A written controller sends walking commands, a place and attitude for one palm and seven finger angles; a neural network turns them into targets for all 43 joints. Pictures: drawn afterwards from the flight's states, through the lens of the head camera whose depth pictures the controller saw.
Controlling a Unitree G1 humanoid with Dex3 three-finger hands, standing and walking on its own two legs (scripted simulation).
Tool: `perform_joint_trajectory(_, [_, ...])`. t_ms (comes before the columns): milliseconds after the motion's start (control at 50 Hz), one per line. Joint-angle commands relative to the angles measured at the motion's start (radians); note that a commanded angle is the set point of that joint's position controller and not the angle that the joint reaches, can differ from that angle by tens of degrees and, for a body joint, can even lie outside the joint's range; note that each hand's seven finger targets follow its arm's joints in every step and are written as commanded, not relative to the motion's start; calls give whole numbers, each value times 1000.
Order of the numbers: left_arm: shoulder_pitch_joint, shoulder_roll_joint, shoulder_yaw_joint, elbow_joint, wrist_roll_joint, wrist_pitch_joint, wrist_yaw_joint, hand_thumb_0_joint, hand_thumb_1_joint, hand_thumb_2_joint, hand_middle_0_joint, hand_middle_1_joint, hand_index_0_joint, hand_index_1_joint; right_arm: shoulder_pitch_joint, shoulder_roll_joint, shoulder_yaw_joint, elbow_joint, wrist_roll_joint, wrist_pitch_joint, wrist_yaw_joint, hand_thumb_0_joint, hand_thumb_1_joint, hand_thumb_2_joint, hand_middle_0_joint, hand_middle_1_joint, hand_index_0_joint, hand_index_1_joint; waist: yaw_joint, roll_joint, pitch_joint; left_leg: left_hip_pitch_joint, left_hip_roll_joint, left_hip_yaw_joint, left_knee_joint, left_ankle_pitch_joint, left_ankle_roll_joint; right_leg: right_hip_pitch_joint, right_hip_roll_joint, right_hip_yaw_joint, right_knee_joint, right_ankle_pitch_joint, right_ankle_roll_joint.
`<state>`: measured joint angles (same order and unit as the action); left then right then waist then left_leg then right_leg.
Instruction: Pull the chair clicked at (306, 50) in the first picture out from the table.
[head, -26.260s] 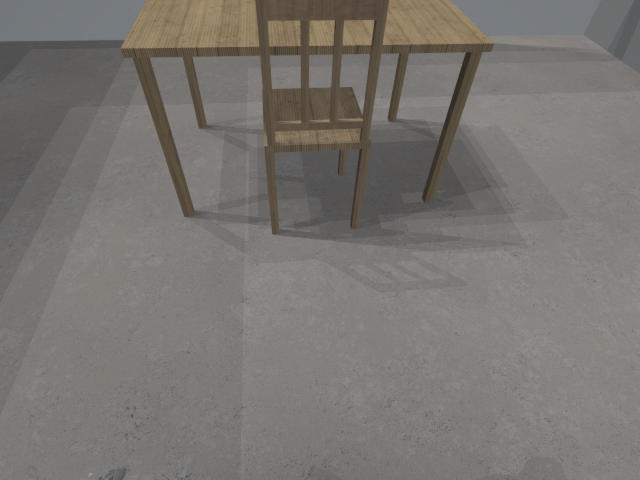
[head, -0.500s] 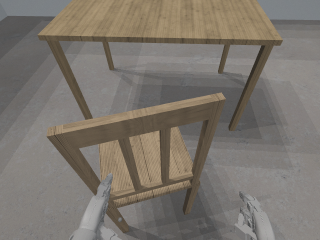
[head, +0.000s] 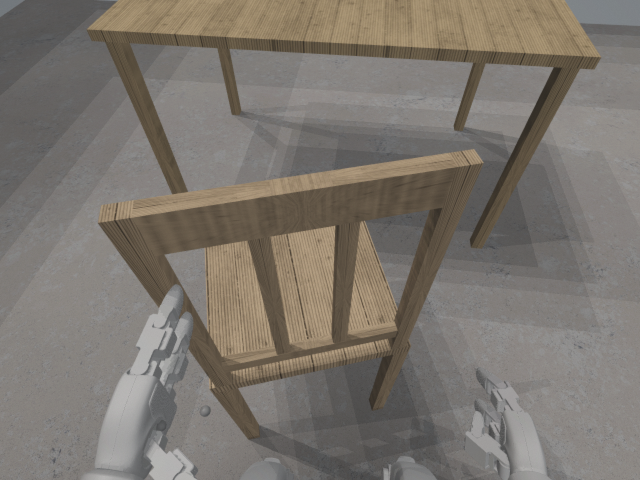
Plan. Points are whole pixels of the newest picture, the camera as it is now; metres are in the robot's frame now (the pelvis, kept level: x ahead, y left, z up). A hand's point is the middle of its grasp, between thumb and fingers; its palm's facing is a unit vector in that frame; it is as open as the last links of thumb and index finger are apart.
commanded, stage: draw the hand back to the body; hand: left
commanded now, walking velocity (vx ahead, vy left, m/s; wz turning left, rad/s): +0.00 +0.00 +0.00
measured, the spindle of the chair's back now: (273, 304) +0.34 +0.09 +0.00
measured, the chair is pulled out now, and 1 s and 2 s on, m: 0.54 0.54 0.54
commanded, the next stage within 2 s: step back with the hand held close in 1.26 s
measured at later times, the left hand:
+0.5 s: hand (81, 356) +0.20 +0.21 +0.16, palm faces +0.32 -0.86 -0.39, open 14.5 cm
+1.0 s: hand out of the picture +0.23 +0.26 +0.25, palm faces +0.49 -0.76 -0.42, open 8.1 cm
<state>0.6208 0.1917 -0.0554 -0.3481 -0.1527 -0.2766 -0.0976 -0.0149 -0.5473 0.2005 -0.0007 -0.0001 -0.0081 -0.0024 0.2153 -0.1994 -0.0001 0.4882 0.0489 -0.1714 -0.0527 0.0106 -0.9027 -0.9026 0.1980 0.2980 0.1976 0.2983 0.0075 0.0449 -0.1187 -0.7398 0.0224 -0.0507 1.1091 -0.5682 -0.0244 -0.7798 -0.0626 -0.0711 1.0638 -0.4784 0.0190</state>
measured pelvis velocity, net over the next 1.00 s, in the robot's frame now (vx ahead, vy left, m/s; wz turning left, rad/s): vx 0.04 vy -0.01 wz -0.02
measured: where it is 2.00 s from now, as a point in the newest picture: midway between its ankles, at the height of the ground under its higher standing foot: outside the picture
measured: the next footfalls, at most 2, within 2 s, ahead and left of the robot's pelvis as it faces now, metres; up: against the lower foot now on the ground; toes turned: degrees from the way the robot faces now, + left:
none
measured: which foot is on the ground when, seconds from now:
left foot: down 0.00-1.00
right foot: down 0.00-1.00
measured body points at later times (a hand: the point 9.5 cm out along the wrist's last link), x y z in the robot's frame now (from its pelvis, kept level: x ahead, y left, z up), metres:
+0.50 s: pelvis +0.03 +0.00 +0.06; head +0.02 -0.03 +0.51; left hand +0.18 +0.26 +0.19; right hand +0.21 -0.23 -0.02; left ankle -0.01 +0.13 -0.66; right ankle +0.03 -0.13 -0.66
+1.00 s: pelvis +0.04 -0.01 +0.08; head +0.03 -0.04 +0.52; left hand +0.20 +0.30 +0.27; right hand +0.23 -0.23 -0.01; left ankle -0.01 +0.13 -0.66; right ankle +0.03 -0.13 -0.66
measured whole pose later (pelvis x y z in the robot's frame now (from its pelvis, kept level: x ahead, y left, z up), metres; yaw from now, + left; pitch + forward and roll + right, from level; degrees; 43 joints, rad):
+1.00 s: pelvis +0.04 -0.01 +0.08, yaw -1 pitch -3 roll +0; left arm 0.47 0.35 0.37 -0.42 -0.06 -0.06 0.16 0.01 0.77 0.84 -0.19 -0.27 -0.19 -0.28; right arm 0.18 -0.22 0.01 0.65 0.02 -0.14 -0.08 0.01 -0.90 -0.90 0.20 0.30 0.20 0.30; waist 0.06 0.09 0.01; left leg -0.07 0.04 -0.01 0.46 -0.33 -0.03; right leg -0.14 -0.03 -0.07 0.47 -0.27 0.01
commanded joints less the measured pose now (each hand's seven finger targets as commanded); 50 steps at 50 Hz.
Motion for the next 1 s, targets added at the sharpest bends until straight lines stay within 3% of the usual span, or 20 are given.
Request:
perform_joint_trajectory(0, [9, 88, 118, -327, -54, -25, 2, 0, -550, 200, 0, 0, 0, 0, -68, -102, -44, -191, 19, -56, -32, 0, -900, -900, 200, 300, 200, 300, -12, -33, -172, 107, -25, 19, -255, 254, 36, 226, 36, -15, -229, 145, -26])
perform_joint_trajectory(80, [23, 95, 160, -267, -80, 28, -9, 0, -514, 218, -5, -8, -5, -8, -69, -104, -38, -162, 19, -63, -45, 0, -900, -900, 200, 300, 200, 300, -18, -81, -109, 118, -22, 16, -286, 248, 38, 253, 34, -15, -284, 143, -18])
perform_joint_trajectory(160, [-38, 157, 227, -315, -98, 30, -25, 0, -369, 287, -25, -37, -25, -37, -72, -109, -29, -144, 21, -95, -56, 0, -900, -900, 200, 300, 200, 300, -11, -32, -96, 171, -22, 12, -323, 251, 39, 285, 32, -11, -324, 127, -20])
perform_joint_trajectory(180, [22, 314, 283, -319, 54, 117, 116, 0, -332, 305, -30, -45, -30, -45, -56, -95, -25, -156, 5, -61, -77, 0, -900, -900, 200, 300, 200, 300, 59, 26, -133, 220, 1, 19, -386, 259, 26, 382, 1, 43, -364, 146, -46])
perform_joint_trajectory(200, [24, 230, 236, -386, 66, 155, 171, 0, -296, 322, -35, -53, -35, -53, -45, -80, -12, -173, -1, -54, -80, 0, -900, -900, 200, 300, 200, 300, 27, 31, -94, 247, -4, 23, -407, 266, 24, 390, -4, 25, -385, 169, -43])
perform_joint_trajectory(220, [15, 253, 260, -380, 83, 185, 208, 0, -260, 340, -40, -60, -40, -60, -55, -82, -12, -153, -2, -46, -85, 0, -900, -900, 200, 300, 200, 300, 31, 37, -75, 259, 0, 20, -418, 281, 22, 416, 0, 21, -401, 182, -47])
perform_joint_trajectory(260, [40, 225, 251, -336, 94, 220, 241, 0, -188, 375, -50, -75, -50, -75, -64, -79, -8, -133, -7, -26, -94, 0, -900, -900, 200, 300, 200, 300, 23, 13, -14, 305, 5, 25, -443, 310, 22, 427, 3, 9, -428, 223, -42])
perform_joint_trajectory(320, [-13, 254, 276, -339, 104, 227, 267, 0, -79, 428, -65, -97, -65, -97, -87, -89, -4, -115, -9, -21, -99, 0, -900, -900, 200, 300, 200, 300, 23, 0, 18, 361, 7, 23, -493, 324, 24, 473, 5, 7, -488, 231, -41])
perform_joint_trajectory(340, [-15, 234, 264, -336, 107, 224, 271, 0, -43, 445, -70, -105, -70, -105, -87, -88, -2, -111, -13, -26, -98, 0, -900, -900, 200, 300, 200, 300, 20, 18, 25, 387, 3, 28, -511, 328, 26, 487, 2, 7, -501, 242, -38])
perform_joint_trajectory(440, [-17, 210, 261, -290, 118, 211, 278, 0, 139, 533, -95, -142, -95, -142, -112, -99, -8, -73, -19, -40, -85, 0, -900, -900, 200, 300, 200, 300, 28, -23, 63, 465, 8, 27, -589, 401, 32, 558, 2, -3, -552, 321, -35])
perform_joint_trajectory(520, [-70, 279, 350, -289, 123, 197, 285, 0, 284, 603, -115, -173, -115, -173, -132, -104, -12, -45, -25, -46, -76, 0, -900, -900, 200, 300, 200, 300, 43, -10, 74, 502, 10, 26, -636, 443, 30, 614, 3, 1, -588, 367, -41])
perform_joint_trajectory(540, [-63, 264, 348, -288, 122, 191, 281, 0, 320, 620, -120, -180, -120, -180, -129, -99, -10, -44, -25, -45, -73, 0, -900, -900, 200, 300, 200, 300, 42, -15, 71, 525, 10, 32, -646, 461, 31, 618, 6, 2, -590, 382, -39])
perform_joint_trajectory(620, [-116, 312, 418, -314, 116, 181, 283, 0, 465, 690, -140, -210, -140, -210, -142, -101, -11, -29, -27, -47, -65, 0, -900, -900, 200, 300, 200, 300, 47, 25, 65, 561, 13, 35, -669, 505, 28, 659, 8, 9, -614, 434, -42])
perform_joint_trajectory(640, [-113, 292, 411, -315, 116, 176, 280, 0, 501, 707, -145, -218, -145, -218, -137, -97, -10, -29, -28, -48, -62, 0, -900, -900, 200, 300, 200, 300, 46, 15, 57, 577, 14, 40, -674, 528, 29, 665, 8, 5, -613, 453, -39])
perform_joint_trajectory(700, [-135, 310, 449, -326, 110, 173, 280, 0, 610, 760, -160, -240, -160, -240, -141, -102, -17, -21, -30, -44, -55, 0, -900, -900, 200, 300, 200, 300, 49, 19, 44, 601, 20, 45, -680, 585, 29, 690, 7, 7, -616, 512, -37])
perform_joint_trajectory(860, [-221, 367, 555, -285, 95, 162, 280, 0, 900, 900, -200, -300, -200, -300, -151, -110, -25, -1, -29, -28, -50, 0, -900, -900, 200, 300, 200, 300, 51, 12, 65, 626, 24, 51, -705, 592, 29, 706, 12, 12, -642, 525, -36])
perform_joint_trajectory(940, [-176, 291, 489, -226, 94, 168, 262, 0, 900, 900, -200, -300, -200, -300, -156, -111, -27, 1, -26, -17, -38, 0, -900, -900, 200, 300, 200, 300, 49, -9, 77, 621, 24, 57, -710, 599, 32, 705, 10, 9, -649, 525, -32])
perform_joint_trajectory(980, [-192, 323, 508, -257, 93, 163, 265, 0, 900, 900, -200, -300, -200, -300, -160, -118, -32, -4, -28, -12, -38, 0, -900, -900, 200, 300, 200, 300, 52, -4, 63, 622, 23, 54, -715, 583, 34, 713, 10, 12, -651, 514, -32])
